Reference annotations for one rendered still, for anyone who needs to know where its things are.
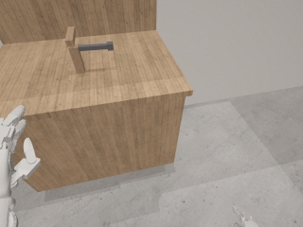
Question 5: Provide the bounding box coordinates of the tap lever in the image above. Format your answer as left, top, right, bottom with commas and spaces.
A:
78, 41, 114, 51

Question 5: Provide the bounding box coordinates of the robot left forearm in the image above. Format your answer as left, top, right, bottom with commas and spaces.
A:
0, 196, 19, 227

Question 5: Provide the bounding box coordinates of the robot right hand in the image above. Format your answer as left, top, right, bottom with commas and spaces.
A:
231, 204, 258, 227

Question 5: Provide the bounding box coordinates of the robot left hand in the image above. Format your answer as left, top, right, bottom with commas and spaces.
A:
0, 104, 41, 197

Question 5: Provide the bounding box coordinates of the counter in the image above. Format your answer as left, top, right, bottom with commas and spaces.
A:
0, 0, 193, 192

